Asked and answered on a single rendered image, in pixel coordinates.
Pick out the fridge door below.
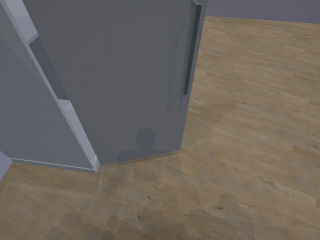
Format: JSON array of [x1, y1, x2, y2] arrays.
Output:
[[22, 0, 208, 166]]

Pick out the handle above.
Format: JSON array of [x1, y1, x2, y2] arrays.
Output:
[[180, 0, 202, 95]]

